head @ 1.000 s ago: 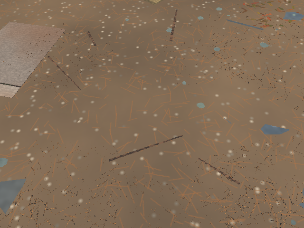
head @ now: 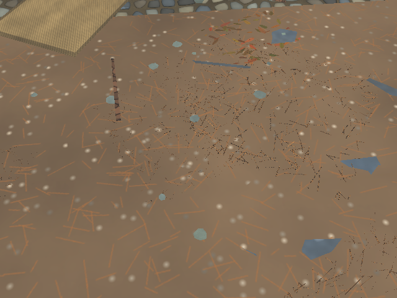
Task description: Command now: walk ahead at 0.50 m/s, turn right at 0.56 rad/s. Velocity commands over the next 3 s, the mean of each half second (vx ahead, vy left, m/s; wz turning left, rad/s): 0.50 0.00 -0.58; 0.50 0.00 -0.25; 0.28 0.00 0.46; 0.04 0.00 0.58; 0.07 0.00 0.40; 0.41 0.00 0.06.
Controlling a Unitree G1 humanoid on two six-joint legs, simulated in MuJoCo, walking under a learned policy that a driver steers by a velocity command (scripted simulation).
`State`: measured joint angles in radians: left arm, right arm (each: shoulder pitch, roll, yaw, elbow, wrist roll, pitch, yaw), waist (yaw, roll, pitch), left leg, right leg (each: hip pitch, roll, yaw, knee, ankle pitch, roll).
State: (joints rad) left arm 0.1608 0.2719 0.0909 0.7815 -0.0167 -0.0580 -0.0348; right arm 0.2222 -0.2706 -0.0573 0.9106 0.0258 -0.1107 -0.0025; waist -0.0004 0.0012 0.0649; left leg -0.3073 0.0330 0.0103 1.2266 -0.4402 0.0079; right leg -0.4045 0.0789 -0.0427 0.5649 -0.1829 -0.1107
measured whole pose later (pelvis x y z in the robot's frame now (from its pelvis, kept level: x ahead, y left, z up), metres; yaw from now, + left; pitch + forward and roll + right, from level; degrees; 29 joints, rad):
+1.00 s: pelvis +0.51 -0.11 +0.01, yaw -23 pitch +2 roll +0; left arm 0.15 0.25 0.05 0.66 0.01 -0.07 -0.02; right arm 0.31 -0.31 -0.06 0.91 0.04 -0.07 0.01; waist -0.03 0.03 0.04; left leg -0.39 0.07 -0.02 1.16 -0.42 0.00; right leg -0.37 -0.02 -0.08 0.54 -0.20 -0.03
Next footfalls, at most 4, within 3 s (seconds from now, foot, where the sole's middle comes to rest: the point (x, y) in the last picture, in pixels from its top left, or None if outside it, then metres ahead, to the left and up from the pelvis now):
0.36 left None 0.41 0.12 -0.76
0.88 right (281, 262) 0.56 -0.24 -0.76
1.36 left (232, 185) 0.86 -0.09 -0.76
1.82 right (290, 189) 0.84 -0.31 -0.76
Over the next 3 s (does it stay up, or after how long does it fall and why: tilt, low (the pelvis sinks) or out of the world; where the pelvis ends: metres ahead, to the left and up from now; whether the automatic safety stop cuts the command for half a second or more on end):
stays up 0.96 -0.15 0.02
